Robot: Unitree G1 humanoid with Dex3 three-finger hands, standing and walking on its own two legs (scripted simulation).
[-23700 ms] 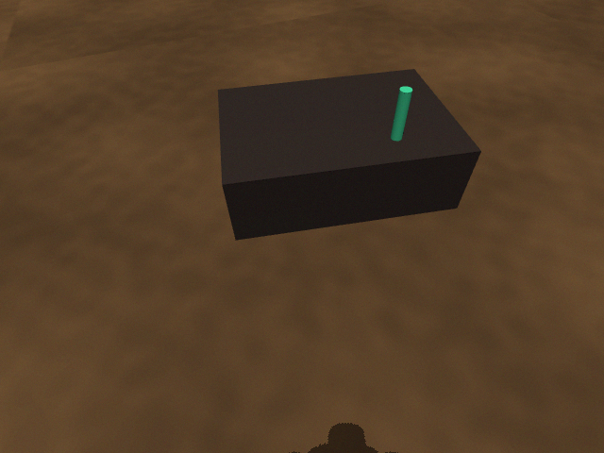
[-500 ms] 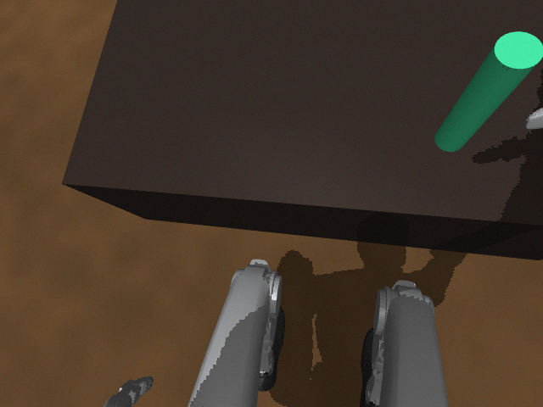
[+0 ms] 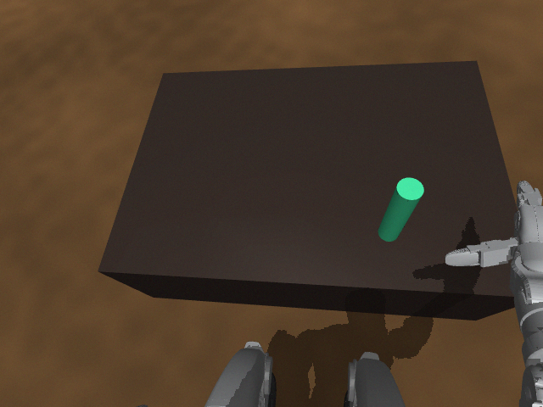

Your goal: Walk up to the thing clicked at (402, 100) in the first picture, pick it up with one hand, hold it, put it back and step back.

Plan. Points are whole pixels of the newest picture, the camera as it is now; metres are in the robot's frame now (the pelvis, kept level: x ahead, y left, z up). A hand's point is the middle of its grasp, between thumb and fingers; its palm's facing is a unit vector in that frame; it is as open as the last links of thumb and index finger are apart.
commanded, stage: home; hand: right
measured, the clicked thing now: (397, 213) +0.51 -0.18 -0.23
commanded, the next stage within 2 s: none
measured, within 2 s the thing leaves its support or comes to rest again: neither
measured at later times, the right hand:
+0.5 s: hand (459, 367) +0.20 -0.17 -0.01, palm faces +0.18 +0.95 -0.26, open 17.3 cm
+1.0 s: hand (457, 404) +0.16 -0.17 -0.02, palm faces +0.05 +0.95 -0.32, open 17.5 cm
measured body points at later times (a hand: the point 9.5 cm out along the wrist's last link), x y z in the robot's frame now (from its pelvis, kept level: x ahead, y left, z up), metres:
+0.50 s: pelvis +0.03 +0.01 +0.06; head +0.05 +0.02 +0.51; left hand +0.21 +0.24 -0.03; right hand +0.19 -0.22 +0.01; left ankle +0.04 +0.14 -0.64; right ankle +0.02 -0.12 -0.64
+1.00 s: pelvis +0.01 +0.02 +0.07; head +0.03 +0.03 +0.52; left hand +0.17 +0.26 -0.04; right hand +0.16 -0.22 +0.00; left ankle +0.04 +0.14 -0.64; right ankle +0.02 -0.12 -0.64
